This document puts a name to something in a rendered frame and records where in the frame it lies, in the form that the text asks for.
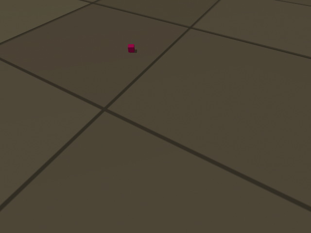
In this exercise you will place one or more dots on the small box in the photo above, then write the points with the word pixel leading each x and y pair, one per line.
pixel 131 48

